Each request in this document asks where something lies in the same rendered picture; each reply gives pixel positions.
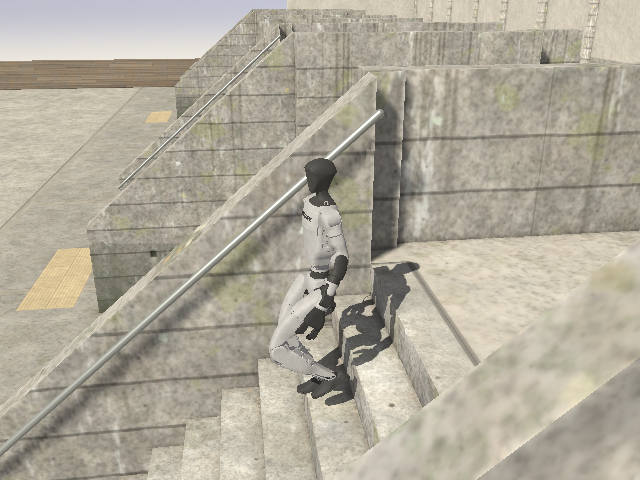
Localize stairs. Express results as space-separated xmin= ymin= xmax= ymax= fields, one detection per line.
xmin=118 ymin=265 xmax=439 ymax=480

